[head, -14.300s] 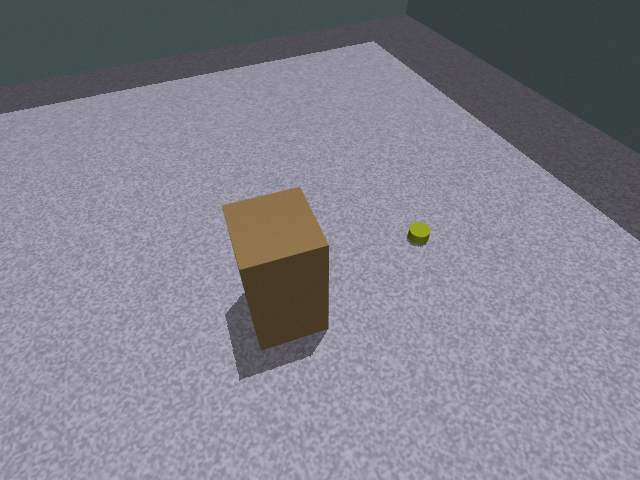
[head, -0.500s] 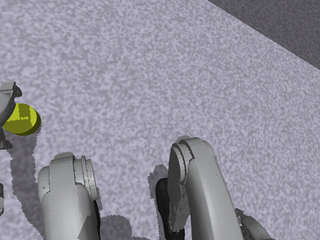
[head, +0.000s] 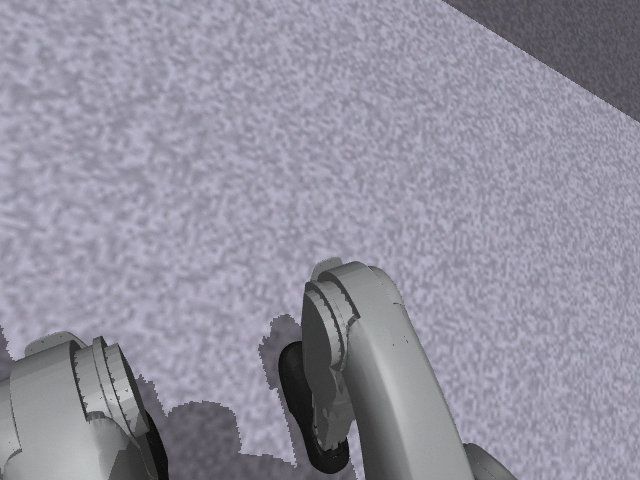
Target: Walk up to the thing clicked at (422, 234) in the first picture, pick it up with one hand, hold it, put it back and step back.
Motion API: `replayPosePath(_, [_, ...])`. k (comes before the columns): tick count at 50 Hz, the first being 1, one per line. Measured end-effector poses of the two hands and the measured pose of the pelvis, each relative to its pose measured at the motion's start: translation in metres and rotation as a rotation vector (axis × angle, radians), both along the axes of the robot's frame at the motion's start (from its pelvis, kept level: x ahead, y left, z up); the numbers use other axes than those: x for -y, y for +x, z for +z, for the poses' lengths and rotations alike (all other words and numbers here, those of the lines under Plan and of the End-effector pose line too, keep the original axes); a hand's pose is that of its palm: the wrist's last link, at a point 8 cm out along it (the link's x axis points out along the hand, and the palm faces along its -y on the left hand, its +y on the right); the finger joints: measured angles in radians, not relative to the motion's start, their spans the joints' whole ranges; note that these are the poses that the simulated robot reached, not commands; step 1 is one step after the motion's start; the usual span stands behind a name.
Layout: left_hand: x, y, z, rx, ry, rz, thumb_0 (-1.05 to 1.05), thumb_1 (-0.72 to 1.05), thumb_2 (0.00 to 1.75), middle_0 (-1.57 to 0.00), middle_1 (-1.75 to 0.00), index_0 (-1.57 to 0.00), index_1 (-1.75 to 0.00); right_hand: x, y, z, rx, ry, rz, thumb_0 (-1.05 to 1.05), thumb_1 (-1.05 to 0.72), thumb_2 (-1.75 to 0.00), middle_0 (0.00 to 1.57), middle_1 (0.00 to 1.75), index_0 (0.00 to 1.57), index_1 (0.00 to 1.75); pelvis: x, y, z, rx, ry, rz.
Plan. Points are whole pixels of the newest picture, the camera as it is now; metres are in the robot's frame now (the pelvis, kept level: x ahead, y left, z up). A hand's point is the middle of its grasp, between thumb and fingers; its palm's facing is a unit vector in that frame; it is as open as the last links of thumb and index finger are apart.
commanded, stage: rest palm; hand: left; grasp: from above
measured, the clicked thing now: out of the picture +0.41 +0.34 -0.27
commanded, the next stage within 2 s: close in 1.06 s
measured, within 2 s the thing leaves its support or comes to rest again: neither
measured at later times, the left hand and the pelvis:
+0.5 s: hand out of the picture +0.40 +0.33 -0.24, palm faces -0.43 -0.17 -0.89, open 14.2 cm; pelvis +0.00 +0.00 +0.00, yaw -2 degrees
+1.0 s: hand out of the picture +0.40 +0.32 -0.25, palm faces -0.43 -0.15 -0.89, open 14.1 cm; pelvis +0.00 +0.01 +0.00, yaw -3 degrees
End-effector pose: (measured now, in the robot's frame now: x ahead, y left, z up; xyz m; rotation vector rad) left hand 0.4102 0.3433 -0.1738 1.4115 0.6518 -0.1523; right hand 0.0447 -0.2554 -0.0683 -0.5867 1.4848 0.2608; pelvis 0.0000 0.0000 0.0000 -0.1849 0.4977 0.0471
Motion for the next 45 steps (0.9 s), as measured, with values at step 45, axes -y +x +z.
replayPosePath(45, [0.015, -0.006, -0.024, 0.041, -0.012, -0.073, 0.0, -0.51, 0.98, -0.08, -1.01, -0.08, -1.02, -0.01, 0.023, 0.017, 0.035, 0.042, 0.145, 0.0, -0.91, -0.9, 0.2, 0.3, 0.2, 0.3, -0.006, -0.002, 0.002, 0.046, -0.048, -0.019])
